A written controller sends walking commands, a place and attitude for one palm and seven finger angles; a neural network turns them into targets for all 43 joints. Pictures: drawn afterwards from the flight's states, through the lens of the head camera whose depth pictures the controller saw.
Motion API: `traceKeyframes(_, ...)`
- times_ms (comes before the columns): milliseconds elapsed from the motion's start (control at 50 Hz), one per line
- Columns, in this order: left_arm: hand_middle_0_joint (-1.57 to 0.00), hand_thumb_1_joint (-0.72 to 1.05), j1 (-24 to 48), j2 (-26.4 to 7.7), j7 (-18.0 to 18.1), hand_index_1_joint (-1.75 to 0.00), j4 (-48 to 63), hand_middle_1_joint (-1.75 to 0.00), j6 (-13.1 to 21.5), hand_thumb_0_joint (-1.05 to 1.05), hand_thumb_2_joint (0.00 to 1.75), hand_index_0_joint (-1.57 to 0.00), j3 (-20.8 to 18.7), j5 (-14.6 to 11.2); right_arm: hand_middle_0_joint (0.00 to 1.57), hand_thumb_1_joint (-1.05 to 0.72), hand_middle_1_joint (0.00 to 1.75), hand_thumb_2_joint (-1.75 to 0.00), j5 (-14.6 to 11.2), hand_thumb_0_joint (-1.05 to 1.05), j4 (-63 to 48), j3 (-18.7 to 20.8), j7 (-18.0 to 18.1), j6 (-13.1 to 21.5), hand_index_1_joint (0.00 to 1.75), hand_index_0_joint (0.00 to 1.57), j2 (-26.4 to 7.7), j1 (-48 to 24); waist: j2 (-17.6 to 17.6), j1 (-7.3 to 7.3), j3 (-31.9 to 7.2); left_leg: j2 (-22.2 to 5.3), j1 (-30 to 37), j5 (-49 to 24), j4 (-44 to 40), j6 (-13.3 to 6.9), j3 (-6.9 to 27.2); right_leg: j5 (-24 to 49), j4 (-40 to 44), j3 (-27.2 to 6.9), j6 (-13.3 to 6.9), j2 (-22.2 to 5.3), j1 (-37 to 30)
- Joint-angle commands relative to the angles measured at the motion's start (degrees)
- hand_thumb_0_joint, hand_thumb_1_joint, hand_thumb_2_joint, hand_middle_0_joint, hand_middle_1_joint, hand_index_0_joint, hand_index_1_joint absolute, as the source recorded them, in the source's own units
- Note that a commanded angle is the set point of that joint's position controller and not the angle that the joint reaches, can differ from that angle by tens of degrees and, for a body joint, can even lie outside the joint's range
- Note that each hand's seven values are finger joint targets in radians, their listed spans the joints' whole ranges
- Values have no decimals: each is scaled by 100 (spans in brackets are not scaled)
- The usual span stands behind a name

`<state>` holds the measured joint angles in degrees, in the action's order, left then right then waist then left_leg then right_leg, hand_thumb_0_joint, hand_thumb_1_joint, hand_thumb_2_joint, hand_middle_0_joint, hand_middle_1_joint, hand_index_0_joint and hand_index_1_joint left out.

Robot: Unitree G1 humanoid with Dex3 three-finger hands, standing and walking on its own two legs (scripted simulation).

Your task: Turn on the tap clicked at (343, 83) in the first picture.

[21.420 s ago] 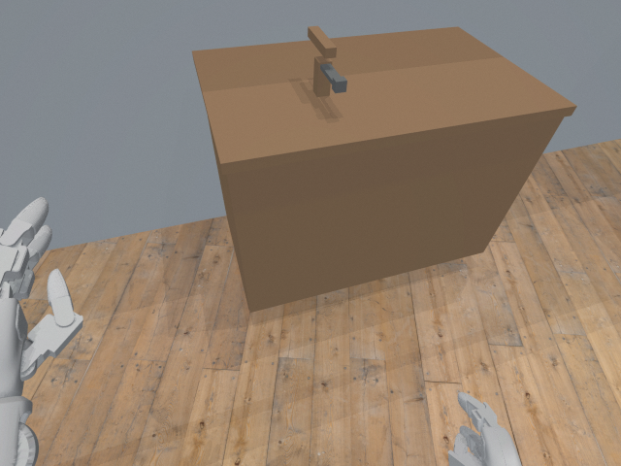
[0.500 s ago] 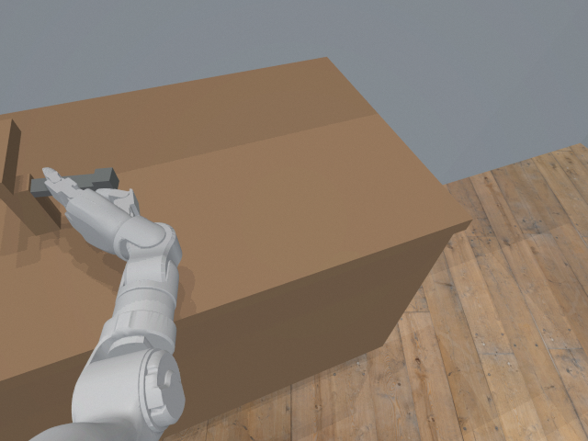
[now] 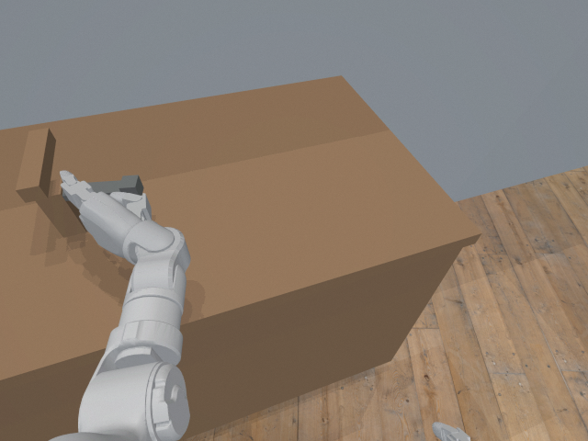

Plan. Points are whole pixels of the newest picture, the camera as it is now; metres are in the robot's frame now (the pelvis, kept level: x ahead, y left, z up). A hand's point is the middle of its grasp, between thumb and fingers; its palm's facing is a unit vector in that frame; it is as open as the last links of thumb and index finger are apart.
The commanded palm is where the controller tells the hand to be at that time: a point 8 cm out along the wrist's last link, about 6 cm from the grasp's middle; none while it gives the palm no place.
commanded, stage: lift the hand up off the lever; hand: left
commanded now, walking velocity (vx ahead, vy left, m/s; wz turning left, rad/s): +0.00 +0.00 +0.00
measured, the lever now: (131, 188) +0.47 +0.27 +0.08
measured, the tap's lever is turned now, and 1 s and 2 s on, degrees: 77 77 77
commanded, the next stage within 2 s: draw the hand back beside the body in 1.60 s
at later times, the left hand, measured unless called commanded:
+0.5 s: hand (136, 194) +0.42 +0.23 +0.12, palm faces +0.84 -0.55 -0.06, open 7.9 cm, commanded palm +0.36 +0.23 +0.13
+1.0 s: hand (138, 186) +0.41 +0.22 +0.14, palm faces +0.83 -0.55 -0.06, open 7.9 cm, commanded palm +0.35 +0.22 +0.15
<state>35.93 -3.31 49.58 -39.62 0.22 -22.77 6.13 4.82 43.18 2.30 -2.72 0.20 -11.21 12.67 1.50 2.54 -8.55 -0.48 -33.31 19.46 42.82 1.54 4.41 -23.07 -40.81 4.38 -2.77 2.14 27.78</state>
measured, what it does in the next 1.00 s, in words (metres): stands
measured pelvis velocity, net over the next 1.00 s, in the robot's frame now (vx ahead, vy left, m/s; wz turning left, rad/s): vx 0.00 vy -0.01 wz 0.00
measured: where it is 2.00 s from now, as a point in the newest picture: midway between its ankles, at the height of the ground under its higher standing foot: outside the picture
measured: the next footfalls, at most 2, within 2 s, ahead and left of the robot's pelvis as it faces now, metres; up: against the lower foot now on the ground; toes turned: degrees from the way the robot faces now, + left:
none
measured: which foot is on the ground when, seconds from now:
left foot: down 0.00-1.00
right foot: down 0.00-1.00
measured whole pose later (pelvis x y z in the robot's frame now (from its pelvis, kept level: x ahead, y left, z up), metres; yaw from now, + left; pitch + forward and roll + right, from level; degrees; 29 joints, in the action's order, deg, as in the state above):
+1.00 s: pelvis +0.00 -0.01 +0.01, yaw +0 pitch +7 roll +0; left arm 35.5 -2.4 48.5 -31.7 -8.7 -20.1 3.9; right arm 3.7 43.8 1.9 -1.0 1.8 -11.3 10.3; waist 1.8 0.5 -7.1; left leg -0.6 -27.0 16.9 37.2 2.0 4.2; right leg -21.0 -36.3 4.2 -3.2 2.1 22.1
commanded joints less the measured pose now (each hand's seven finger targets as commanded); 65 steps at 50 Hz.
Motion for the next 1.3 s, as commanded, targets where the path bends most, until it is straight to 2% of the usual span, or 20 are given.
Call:
traceKeyframes(0,-15,90,2597,-964,-13,-15,1238,-15,211,0,90,-15,298,177,20,-90,30,-90,-41,0,-611,181,87,199,30,20,-750,-195,-78,79,-1594,74,1131,-1711,-313,-216,-302,2159,624,-75,144,-157,-638)
traceKeyframes(60,-15,90,2560,-1168,-24,-15,1237,-15,193,0,90,-15,100,192,20,-90,30,-90,-39,0,-577,195,117,211,30,20,-767,-188,-52,31,-1638,73,1174,-1752,-331,-212,-287,2200,645,-86,139,-157,-680)
traceKeyframes(100,-15,90,2567,-976,-63,-15,1459,-15,217,0,90,-15,315,162,20,-90,30,-90,-56,0,-624,190,105,228,30,20,-736,-195,-27,51,-1776,65,1292,-1860,-320,-210,-300,2293,624,-80,136,-159,-739)
traceKeyframes(220,-15,90,2611,-753,-138,-15,1362,-15,72,0,90,-15,534,21,20,-90,30,-90,-92,0,-615,162,126,273,30,20,-758,-286,-142,81,-1428,77,1276,-1618,-468,-209,-280,1987,781,-70,138,-143,-659)
traceKeyframes(360,-15,90,2480,-1115,-30,-15,1532,-15,17,0,90,-15,182,132,20,-90,30,-90,-70,0,-572,190,136,290,30,20,-750,-333,40,-68,-1639,59,1385,-1814,-502,-169,-258,2036,739,-47,100,-135,-781)
traceKeyframes(400,-15,90,2608,-850,-50,-15,1616,-15,-15,0,90,-15,466,115,20,-90,30,-90,-77,0,-605,173,114,311,30,20,-728,-356,-18,-10,-1585,56,1411,-1797,-509,-174,-269,2018,750,-42,105,-135,-748)
traceKeyframes(520,-15,90,2526,-758,-58,-15,1622,-15,-191,0,90,-15,519,22,20,-90,30,-90,-94,0,-617,161,128,341,30,20,-737,-435,-96,-28,-1494,68,1426,-1692,-586,-177,-289,1917,845,-46,117,-131,-787)
traceKeyframes(560,-15,90,2466,-1041,-28,-15,1630,-15,-241,0,90,-15,234,41,20,-90,30,-90,-96,0,-585,174,159,330,30,20,-757,-444,-10,-119,-1474,57,1455,-1748,-644,-160,-280,1939,870,-42,97,-130,-858)
traceKeyframes(620,-15,90,2457,-684,-43,-15,1894,-15,-287,0,90,-15,596,40,20,-90,30,-90,-100,0,-642,156,127,357,30,20,-701,-492,-2,-89,-1574,51,1578,-1916,-619,-154,-311,2097,841,-31,98,-137,-909)
traceKeyframes(660,-15,90,2371,-886,-27,-15,1768,-15,-348,0,90,-15,383,47,20,-90,30,-90,-102,0,-608,165,152,349,30,20,-739,-518,-121,-138,-1413,54,1493,-1790,-690,-156,-269,1967,898,-26,97,-132,-896)
traceKeyframes(740,-15,90,2576,-720,-38,-15,1974,-15,-407,0,90,-15,573,-6,20,-90,30,-90,-112,0,-646,139,164,386,30,20,-703,-589,-223,-97,-1485,73,1547,-1778,-680,-185,-343,2095,948,-64,135,-171,-994)
traceKeyframes(760,-15,90,2464,-963,-38,-15,1954,-15,-414,0,90,-15,342,2,20,-90,30,-90,-121,0,-618,156,192,373,30,20,-719,-607,-169,-174,-1500,70,1545,-1792,-718,-168,-297,2051,941,-58,114,-161,-1030)
traceKeyframes(900,-15,90,2650,-795,-82,-15,2068,-15,-554,0,90,-15,572,23,20,-90,30,-90,-137,0,-629,126,218,385,30,20,-677,-676,-107,-116,-1539,68,1655,-1908,-707,-176,-355,2251,957,-85,130,-202,-1081)
traceKeyframes(960,-15,90,2336,-843,-108,-15,2193,-15,-604,0,90,-15,492,-25,20,-90,30,-90,-144,0,-664,148,231,386,30,20,-689,-738,-10,-221,-1610,74,1724,-2010,-731,-168,-357,2354,963,-84,121,-195,-1186)
traceKeyframes(1040,-15,90,2309,-823,-155,-15,2159,-15,-750,0,90,-15,539,-129,20,-90,30,-90,-188,0,-687,111,262,372,30,20,-687,-809,-357,-178,-1381,79,1610,-1883,-793,-193,-410,2474,1093,-126,189,-260,-1309)
traceKeyframes(1060,-15,90,2224,-991,-165,-15,2210,-15,-750,0,90,-15,352,-148,20,-90,30,-90,-190,0,-684,124,288,366,30,20,-702,-832,-241,-278,-1431,89,1646,-1925,-837,-191,-385,2454,1086,-121,165,-241,-1355)
traceKeyframes(1160,-15,90,1983,-938,-199,-15,2741,-15,-780,0,90,-15,452,-114,20,-90,30,-90,-198,0,-746,136,286,379,30,20,-673,-920,-110,-362,-1604,66,1876,-2294,-843,-177,-404,2827,1044,-100,141,-258,-1577)
traceKeyframes(1240,-15,90,1899,-810,-304,-15,2703,-15,-958,0,90,-15,620,-240,20,-90,30,-90,-245,0,-744,85,339,380,30,20,-675,-1055,-488,-260,-1208,69,1770,-2053,-910,-206,-446,2863,1223,-144,233,-332,-1561)
traceKeyframes(1260,-15,90,1910,-1007,-326,-15,2711,-15,-966,0,90,-15,426,-277,20,-90,30,-90,-256,0,-715,95,372,368,30,20,-695,-1087,-367,-329,-1186,75,1790,-2029,-983,-203,-413,2702,1256,-145,199,-314,-1585)
traceKeyframes(1280,-15,90,2066,-827,-349,-15,2804,-15,-982,0,90,-15,645,-284,20,-90,30,-90,-266,0,-730,72,380,388,30,20,-669,-1145,-322,-278,-1146,79,1831,-1975,-1000,-209,-438,2626,1284,-168,209,-326,-1536)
